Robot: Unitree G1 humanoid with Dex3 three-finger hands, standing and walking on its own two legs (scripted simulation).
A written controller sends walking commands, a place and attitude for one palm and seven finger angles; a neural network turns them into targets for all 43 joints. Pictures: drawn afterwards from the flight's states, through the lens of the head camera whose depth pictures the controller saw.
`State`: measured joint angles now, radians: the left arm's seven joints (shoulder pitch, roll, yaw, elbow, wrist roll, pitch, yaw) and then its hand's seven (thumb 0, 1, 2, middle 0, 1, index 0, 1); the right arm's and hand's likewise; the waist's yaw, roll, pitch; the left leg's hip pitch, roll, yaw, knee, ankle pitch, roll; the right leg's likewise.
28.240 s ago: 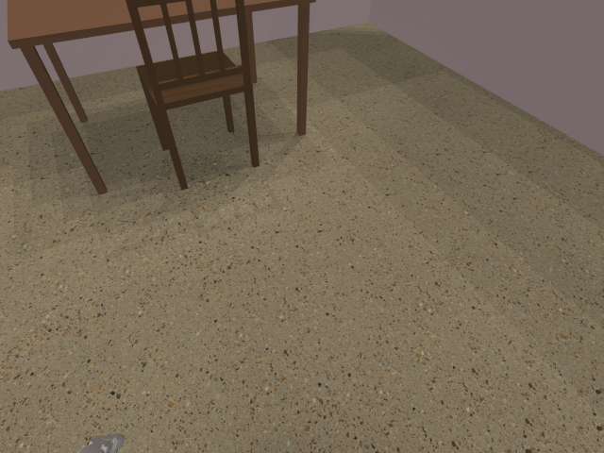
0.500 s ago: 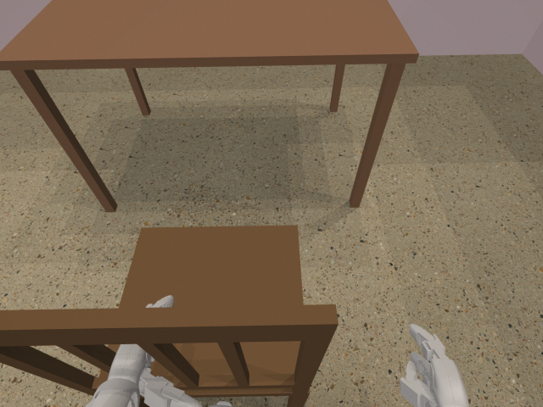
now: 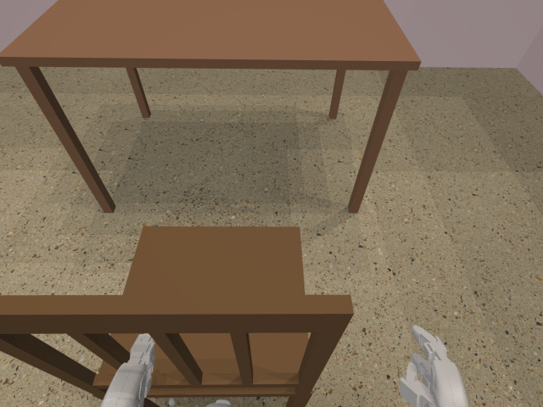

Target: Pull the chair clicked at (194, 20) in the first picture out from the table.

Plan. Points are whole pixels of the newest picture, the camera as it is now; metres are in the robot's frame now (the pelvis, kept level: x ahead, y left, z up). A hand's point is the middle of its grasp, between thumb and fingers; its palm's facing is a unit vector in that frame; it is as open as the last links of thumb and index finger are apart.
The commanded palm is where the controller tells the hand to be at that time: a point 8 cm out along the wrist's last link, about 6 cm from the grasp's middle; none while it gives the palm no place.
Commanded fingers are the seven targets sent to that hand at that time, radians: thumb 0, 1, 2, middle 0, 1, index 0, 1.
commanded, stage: draw the fingers out of the gap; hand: left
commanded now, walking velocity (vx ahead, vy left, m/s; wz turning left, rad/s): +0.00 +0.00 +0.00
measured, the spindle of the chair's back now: (181, 357) +0.21 +0.14 -0.03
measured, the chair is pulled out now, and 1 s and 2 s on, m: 0.65 0.65 0.62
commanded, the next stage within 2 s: draw the hand back to the body in 0.40 s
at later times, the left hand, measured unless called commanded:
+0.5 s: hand out of the picture +0.09 +0.14 -0.03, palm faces -0.03 -0.99 -0.13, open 17.5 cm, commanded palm +0.05 +0.19 +0.00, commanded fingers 0.00 -0.55 0.20 0.00 0.00 0.00 0.00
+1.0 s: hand out of the picture +0.10 +0.17 +0.05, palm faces +0.00 -0.99 -0.10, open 17.1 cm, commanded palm +0.07 +0.23 +0.10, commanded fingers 0.00 -0.37 0.29 -0.03 -0.04 -0.03 -0.04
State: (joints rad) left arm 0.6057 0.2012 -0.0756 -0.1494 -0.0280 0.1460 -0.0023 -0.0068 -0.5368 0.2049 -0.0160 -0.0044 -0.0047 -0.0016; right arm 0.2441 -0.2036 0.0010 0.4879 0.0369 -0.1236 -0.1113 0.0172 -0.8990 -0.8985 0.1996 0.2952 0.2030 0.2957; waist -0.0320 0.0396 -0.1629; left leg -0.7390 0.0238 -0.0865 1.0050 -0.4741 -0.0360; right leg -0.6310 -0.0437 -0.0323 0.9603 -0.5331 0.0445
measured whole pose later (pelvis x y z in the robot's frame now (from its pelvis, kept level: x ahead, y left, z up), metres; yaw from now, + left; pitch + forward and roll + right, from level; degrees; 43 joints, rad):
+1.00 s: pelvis -0.03 -0.01 -0.01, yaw +0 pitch +9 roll -3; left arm 0.84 0.30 0.07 -0.38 -0.23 -0.22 -0.16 -0.01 -0.53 0.21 -0.03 -0.01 -0.10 -0.04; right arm 0.21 -0.15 -0.02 0.56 0.09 -0.20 -0.11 0.02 -0.90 -0.90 0.20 0.30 0.20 0.30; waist 0.03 0.06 -0.15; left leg -0.78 0.04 -0.13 1.10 -0.48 -0.06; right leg -0.65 -0.02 -0.06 1.04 -0.54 0.03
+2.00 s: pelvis +0.03 -0.02 +0.05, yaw +1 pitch -2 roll +0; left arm 0.62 0.48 0.14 -0.38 -0.05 0.28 0.11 0.01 0.87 0.89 -0.21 -0.29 -0.43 -0.37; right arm 0.15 -0.23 0.07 0.71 0.05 -0.32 -0.11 0.02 -0.90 -0.90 0.20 0.30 0.20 0.30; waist 0.11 0.08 0.07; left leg -0.21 0.03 -0.08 0.56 -0.32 -0.05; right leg -0.11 -0.05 -0.06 0.54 -0.39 0.02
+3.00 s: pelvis -0.15 +0.03 +0.05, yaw +1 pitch -3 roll -2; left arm 0.48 0.33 0.33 -0.46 -0.02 -0.07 0.17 0.02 0.89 0.90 -0.21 -0.30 -0.21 -0.30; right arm 0.23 -0.20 0.02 0.63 0.01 -0.10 -0.11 0.02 -0.90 -0.90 0.20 0.30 0.20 0.30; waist -0.02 -0.03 0.06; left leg -0.36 0.02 -0.03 0.65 -0.25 0.01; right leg -0.45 -0.05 -0.01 0.88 -0.41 0.03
